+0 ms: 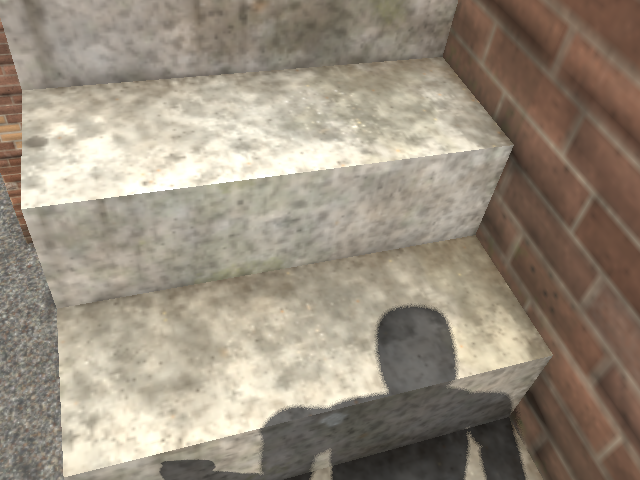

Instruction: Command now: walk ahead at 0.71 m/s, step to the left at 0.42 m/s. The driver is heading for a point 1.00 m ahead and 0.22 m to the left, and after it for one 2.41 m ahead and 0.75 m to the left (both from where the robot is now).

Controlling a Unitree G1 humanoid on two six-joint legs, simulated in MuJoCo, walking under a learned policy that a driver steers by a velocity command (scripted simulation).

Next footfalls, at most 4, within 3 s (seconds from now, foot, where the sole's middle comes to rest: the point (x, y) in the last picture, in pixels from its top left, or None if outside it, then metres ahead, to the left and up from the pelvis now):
0.22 left None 0.03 0.25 -0.41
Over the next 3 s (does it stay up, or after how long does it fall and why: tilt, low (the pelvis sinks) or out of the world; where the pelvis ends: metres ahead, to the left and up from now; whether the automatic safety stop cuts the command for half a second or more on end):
falls after 0.76 s (tilt)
